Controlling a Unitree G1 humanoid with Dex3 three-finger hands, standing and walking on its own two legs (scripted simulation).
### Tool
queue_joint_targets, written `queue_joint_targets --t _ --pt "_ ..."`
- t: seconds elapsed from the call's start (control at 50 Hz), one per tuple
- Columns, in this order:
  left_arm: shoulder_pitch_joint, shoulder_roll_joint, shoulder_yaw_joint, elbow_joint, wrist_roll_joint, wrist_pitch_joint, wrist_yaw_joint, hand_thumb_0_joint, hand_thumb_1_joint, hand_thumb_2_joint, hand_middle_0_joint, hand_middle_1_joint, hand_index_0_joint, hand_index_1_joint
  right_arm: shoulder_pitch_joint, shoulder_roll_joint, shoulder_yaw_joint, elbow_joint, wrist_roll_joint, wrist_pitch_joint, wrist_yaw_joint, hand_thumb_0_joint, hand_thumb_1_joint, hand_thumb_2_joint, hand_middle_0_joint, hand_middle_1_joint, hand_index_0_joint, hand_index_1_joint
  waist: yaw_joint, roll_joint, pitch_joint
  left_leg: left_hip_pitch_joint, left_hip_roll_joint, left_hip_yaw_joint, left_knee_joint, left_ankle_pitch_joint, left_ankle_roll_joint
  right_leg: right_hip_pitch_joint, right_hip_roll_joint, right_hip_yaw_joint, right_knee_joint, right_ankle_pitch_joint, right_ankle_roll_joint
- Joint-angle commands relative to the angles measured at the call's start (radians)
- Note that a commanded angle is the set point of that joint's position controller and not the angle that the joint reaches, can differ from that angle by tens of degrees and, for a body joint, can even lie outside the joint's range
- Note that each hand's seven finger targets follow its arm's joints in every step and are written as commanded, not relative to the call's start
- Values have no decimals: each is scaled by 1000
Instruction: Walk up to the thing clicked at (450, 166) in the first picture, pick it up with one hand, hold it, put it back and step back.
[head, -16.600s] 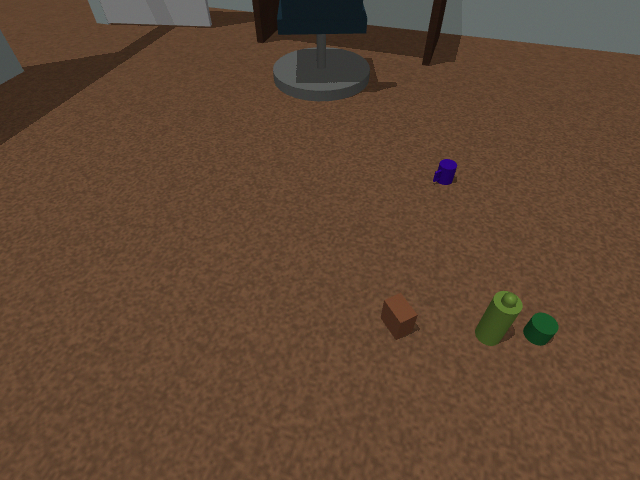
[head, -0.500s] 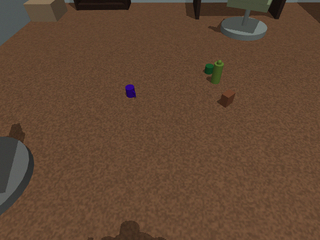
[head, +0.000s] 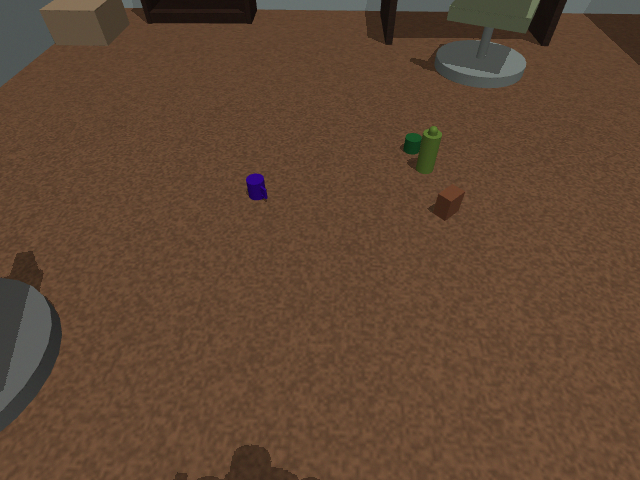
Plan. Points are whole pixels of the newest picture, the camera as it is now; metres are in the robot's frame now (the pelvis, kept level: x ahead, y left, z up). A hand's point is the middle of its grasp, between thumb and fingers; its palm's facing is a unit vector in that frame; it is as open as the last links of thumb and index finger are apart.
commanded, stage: stand
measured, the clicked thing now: (258, 188) +1.48 +0.29 -0.73
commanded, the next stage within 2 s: none
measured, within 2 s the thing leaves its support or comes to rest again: neither
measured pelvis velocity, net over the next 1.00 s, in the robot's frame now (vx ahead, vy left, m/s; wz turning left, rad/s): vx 0.01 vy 0.00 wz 0.04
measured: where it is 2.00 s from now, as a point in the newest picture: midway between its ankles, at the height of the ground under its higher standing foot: outside the picture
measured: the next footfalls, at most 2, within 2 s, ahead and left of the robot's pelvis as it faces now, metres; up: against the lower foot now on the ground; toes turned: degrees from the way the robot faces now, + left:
none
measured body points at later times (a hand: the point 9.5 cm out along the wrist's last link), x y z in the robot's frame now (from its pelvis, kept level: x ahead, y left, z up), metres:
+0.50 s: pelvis +0.01 +0.00 +0.00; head +0.02 +0.00 +0.45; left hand +0.07 +0.30 -0.13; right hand +0.09 -0.30 -0.13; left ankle -0.01 +0.12 -0.75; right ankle +0.02 -0.13 -0.75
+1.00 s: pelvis +0.01 +0.00 +0.00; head +0.02 +0.00 +0.45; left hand +0.09 +0.30 -0.13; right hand +0.10 -0.30 -0.13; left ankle -0.01 +0.12 -0.75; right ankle +0.02 -0.13 -0.75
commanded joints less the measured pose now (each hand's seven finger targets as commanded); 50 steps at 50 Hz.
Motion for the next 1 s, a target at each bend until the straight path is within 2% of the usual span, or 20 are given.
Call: queue_joint_targets --t 0.0,0.06,0.08,0.12,0.18,0.3,0.4,0.46,0.52,0.56,0.6,0.7,0.8,0.9,0.98 --pt "-38 221 39 -56 5 -22 10 0 900 900 -200 -300 -200 -300 -65 -206 -32 -59 4 -27 -13 0 -900 -900 200 300 200 300 14 1 -115 54 112 -112 -93 81 30 11 -115 48 -61 194 -38" --pt "-48 226 41 -56 6 -22 10 0 900 900 -200 -300 -200 -300 -57 -201 -32 -56 4 -28 -13 0 -900 -900 200 300 200 300 9 -17 -110 60 110 -113 -96 95 27 8 -118 47 -66 196 -42" --pt "-39 219 39 -55 5 -21 10 0 900 900 -200 -300 -200 -300 -59 -203 -32 -55 3 -27 -13 0 -900 -900 200 300 200 300 13 -10 -95 49 105 -114 -101 57 26 -7 -115 47 -83 157 -38" --pt "-31 217 40 -55 5 -20 8 0 900 900 -200 -300 -200 -300 -53 -205 -32 -52 1 -29 -14 0 -900 -900 200 300 200 300 15 10 -94 54 108 -116 -109 43 27 -8 -116 49 -83 153 -41" --pt "-31 223 41 -53 8 -18 8 0 900 900 -200 -300 -200 -300 -48 -202 -32 -53 0 -26 -13 0 -900 -900 200 300 200 300 13 -3 -64 14 105 -129 -129 -58 30 -23 -108 41 -98 52 -38" --pt "-9 218 36 -53 9 -20 6 0 900 900 -200 -300 -200 -300 -37 -201 -35 -53 1 -25 -10 0 -900 -900 200 300 200 300 12 -26 -61 39 97 -128 -102 -12 30 -53 -114 45 -112 37 -39" --pt "-7 221 34 -57 5 -24 9 0 900 900 -200 -300 -200 -300 -28 -201 -32 -51 2 -28 -12 0 -900 -900 200 300 200 300 9 -15 -104 60 105 -127 -85 108 31 -5 -126 38 -84 189 -42" --pt "4 219 32 -58 5 -23 10 0 900 900 -200 -300 -200 -300 -23 -205 -32 -49 4 -27 -13 0 -900 -900 200 300 200 300 11 -19 -117 78 106 -124 -81 142 32 3 -128 31 -80 216 -41" --pt "8 220 30 -57 6 -21 10 0 900 900 -200 -300 -200 -300 -27 -200 -30 -49 5 -26 -14 0 -900 -900 200 300 200 300 12 -18 -110 81 107 -123 -80 153 30 4 -128 27 -76 220 -41" --pt "4 226 31 -56 3 -19 11 0 900 900 -200 -300 -200 -300 -22 -199 -26 -48 3 -25 -14 0 -900 -900 200 300 200 300 13 -12 -94 47 102 -124 -92 126 28 22 -127 25 -84 198 -39" --pt "14 219 29 -55 5 -19 11 0 900 900 -200 -300 -200 -300 -31 -201 -27 -50 4 -25 -14 0 -900 -900 200 300 200 300 19 -13 -96 64 103 -125 -88 149 29 8 -125 23 -83 207 -36" --pt "8 220 30 -57 6 -17 11 0 900 900 -200 -300 -200 -300 -31 -202 -27 -54 5 -23 -15 0 -900 -900 200 300 200 300 17 -10 -86 51 101 -128 -98 104 29 9 -125 20 -88 163 -37" --pt "7 218 30 -60 5 -19 11 0 900 900 -200 -300 -200 -300 -32 -206 -26 -57 5 -25 -14 0 -900 -900 200 300 200 300 21 3 -94 50 102 -128 -89 152 31 36 -132 19 -86 217 -37" --pt "8 217 29 -64 5 -19 12 0 900 900 -200 -300 -200 -300 -30 -204 -26 -58 6 -24 -14 0 -900 -900 200 300 200 300 18 -1 -81 55 98 -129 -90 137 29 16 -129 17 -102 193 -33" --pt "2 221 33 -66 5 -17 11 0 900 900 -200 -300 -200 -300 -26 -202 -24 -61 4 -27 -16 0 -900 -900 200 300 200 300 20 9 -103 63 105 -129 -91 189 29 47 -135 14 -80 232 -37"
